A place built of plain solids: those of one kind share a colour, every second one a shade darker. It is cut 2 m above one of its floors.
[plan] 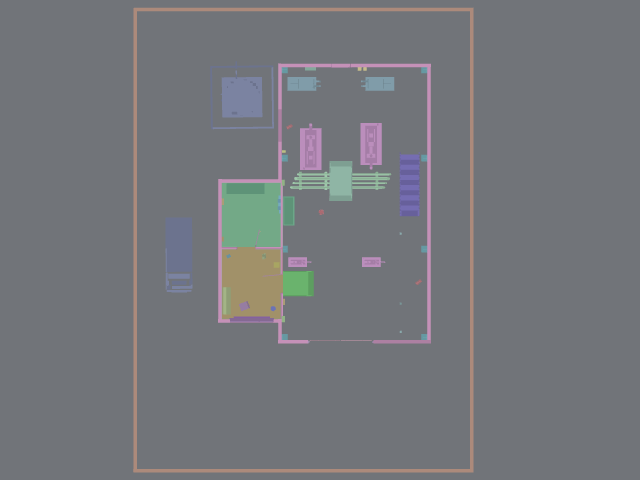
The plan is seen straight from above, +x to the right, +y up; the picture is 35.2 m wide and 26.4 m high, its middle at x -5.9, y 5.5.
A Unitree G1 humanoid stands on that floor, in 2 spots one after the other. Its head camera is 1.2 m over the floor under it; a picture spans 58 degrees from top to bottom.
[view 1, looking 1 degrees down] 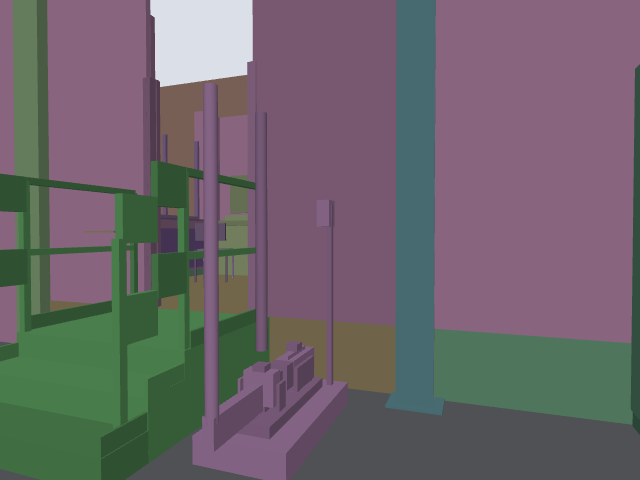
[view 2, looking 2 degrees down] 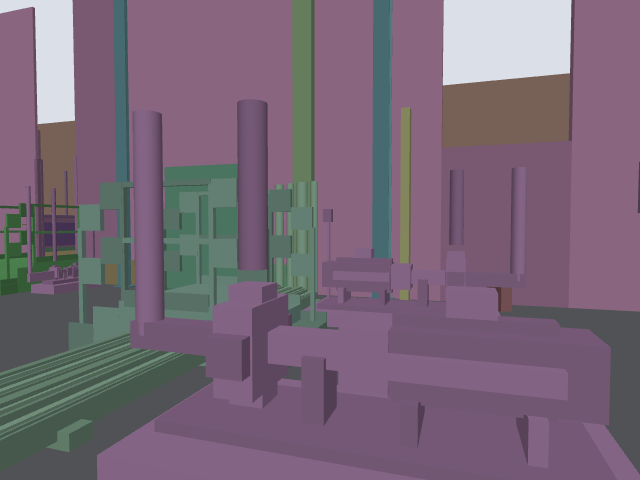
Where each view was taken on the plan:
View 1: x -4.75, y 5.40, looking -160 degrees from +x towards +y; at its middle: wall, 3.40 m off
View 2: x -0.97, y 11.20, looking -162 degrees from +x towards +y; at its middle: wall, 7.40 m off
